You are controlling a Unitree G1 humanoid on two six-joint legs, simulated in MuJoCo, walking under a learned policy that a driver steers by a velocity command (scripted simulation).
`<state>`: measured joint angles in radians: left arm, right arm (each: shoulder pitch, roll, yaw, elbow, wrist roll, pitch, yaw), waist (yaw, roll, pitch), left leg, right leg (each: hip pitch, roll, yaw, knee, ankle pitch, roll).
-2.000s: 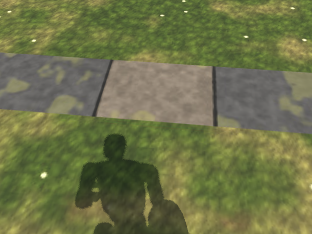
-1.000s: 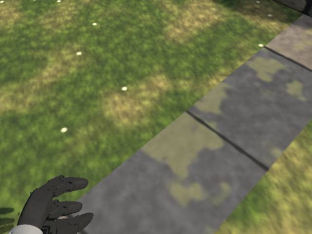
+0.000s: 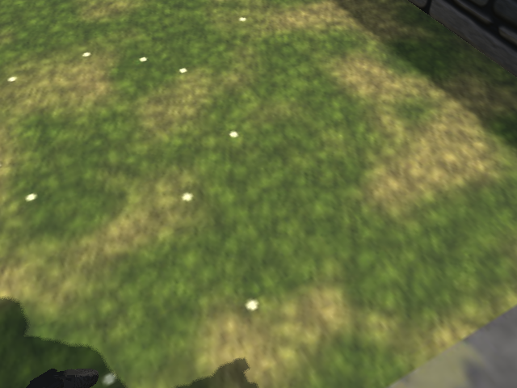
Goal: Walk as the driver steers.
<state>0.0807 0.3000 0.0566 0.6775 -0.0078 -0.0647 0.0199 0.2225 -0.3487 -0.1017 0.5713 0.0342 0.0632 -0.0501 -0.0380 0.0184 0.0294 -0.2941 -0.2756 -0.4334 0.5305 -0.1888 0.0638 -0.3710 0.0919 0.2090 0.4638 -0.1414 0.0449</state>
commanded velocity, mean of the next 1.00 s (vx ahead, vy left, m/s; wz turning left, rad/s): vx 0.11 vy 0.00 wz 0.94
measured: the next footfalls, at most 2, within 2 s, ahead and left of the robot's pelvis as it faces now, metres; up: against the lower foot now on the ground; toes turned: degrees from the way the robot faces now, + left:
right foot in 0.02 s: +0.12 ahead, -0.13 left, +0.00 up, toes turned +13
left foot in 0.52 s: +0.01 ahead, +0.13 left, +0.00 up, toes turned +35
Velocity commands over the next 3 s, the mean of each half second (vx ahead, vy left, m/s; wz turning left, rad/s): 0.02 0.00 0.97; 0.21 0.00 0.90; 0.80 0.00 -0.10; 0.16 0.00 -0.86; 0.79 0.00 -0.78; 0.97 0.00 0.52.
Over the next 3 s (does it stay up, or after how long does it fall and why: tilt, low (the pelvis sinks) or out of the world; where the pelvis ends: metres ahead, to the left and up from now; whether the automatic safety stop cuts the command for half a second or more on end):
stays up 1.05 0.51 -0.04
